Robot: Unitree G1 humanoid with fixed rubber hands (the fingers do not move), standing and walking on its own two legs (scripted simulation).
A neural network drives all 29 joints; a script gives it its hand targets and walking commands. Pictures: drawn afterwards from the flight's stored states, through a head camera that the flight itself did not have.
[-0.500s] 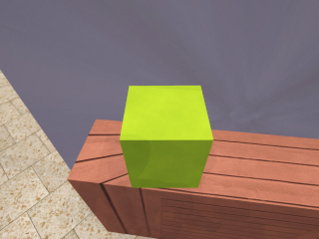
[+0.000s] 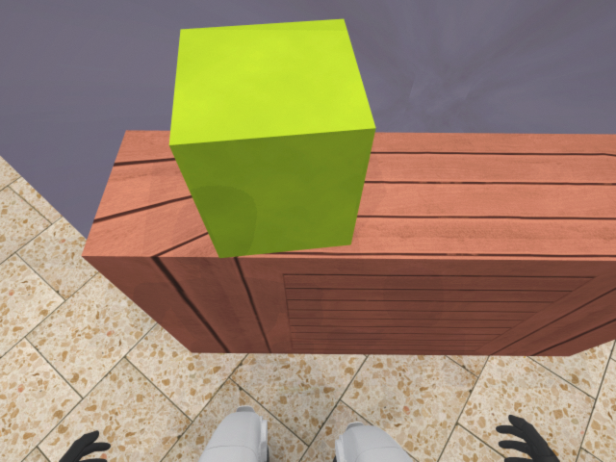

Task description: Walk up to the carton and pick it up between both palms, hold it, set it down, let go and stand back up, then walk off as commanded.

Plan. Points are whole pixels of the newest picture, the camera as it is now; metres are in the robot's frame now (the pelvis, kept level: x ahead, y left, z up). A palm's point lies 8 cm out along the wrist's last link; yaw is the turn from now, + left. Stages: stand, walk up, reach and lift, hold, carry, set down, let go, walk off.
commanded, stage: walk off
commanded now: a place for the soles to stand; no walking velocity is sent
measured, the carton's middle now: (275, 149) +0.52 +0.04 +0.05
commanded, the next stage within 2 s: none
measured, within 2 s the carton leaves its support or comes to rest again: neither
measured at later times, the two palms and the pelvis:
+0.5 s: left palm out of the picture -0.04 +0.33 -0.10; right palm out of the picture -0.01 -0.29 -0.10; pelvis -0.13 +0.00 +0.00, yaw +2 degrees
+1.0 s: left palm out of the picture -0.19 +0.31 -0.11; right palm out of the picture -0.21 -0.32 -0.12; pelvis -0.30 +0.00 -0.02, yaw +3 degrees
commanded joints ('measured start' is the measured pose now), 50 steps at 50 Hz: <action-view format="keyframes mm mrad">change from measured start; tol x64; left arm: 1 73 314 81 -115 9 -33 28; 50 -45 262 84 -142 -19 -30 53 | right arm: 1 2 -219 -61 -93 18 -23 -38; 50 59 -388 -71 -36 -23 -63 -4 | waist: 1 87 -162 -408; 50 3 69 -173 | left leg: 1 -24 -179 -182 382 -281 25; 22 252 293 -373 -347 700 293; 36 -95 -113 -182 456 -197 23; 50 77 302 -689 -507 340 294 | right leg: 1 193 -397 474 -295 896 -274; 14 157 -308 268 -174 730 -150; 17 -256 76 69 354 -285 16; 32 103 -428 608 -430 337 -241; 50 -269 103 213 559 -163 19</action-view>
